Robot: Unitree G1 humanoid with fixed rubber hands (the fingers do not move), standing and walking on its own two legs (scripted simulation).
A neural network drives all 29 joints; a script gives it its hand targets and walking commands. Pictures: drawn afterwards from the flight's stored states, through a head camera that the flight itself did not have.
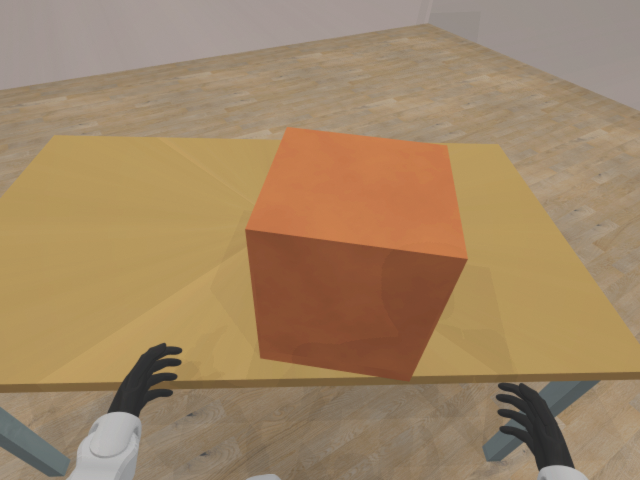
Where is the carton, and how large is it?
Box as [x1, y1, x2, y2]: [245, 127, 467, 381]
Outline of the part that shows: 287,127 245,228 260,357 409,381 467,259 446,145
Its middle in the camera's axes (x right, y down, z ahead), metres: +0.05 +0.02 +0.62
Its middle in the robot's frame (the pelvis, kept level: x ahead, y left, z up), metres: +0.45 -0.03 +0.02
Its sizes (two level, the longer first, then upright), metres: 0.249 0.240 0.296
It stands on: a table, 0.61 m high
